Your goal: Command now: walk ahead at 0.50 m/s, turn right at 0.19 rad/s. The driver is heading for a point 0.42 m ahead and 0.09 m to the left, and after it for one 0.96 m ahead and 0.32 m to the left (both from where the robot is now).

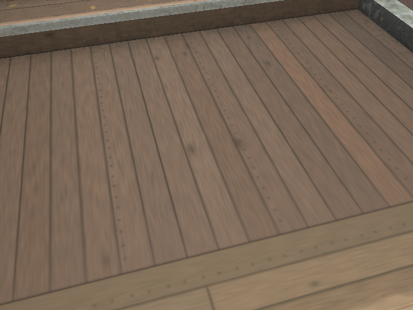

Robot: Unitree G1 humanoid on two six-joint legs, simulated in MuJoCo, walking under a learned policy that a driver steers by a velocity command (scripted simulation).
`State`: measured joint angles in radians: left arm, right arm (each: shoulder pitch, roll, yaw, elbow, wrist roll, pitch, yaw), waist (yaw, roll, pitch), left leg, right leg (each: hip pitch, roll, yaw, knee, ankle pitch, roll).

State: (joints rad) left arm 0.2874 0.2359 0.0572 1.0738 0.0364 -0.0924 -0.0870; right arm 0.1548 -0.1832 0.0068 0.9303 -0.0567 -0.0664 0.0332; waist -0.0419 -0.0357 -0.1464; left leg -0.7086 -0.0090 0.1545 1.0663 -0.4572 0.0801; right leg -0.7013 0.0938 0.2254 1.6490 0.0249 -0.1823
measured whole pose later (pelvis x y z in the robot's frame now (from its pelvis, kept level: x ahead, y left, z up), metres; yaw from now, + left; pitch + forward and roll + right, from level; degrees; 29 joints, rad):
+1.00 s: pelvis +0.57 +0.03 +0.23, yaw +18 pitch +4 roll -1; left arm 0.36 0.13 0.02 1.05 0.07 -0.13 -0.02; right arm -0.10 -0.17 -0.05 0.87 -0.04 -0.08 0.07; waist 0.04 0.00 -0.06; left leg -0.60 0.03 0.03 0.65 -0.11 0.10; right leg 0.15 -0.07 -0.38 0.24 -0.40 0.06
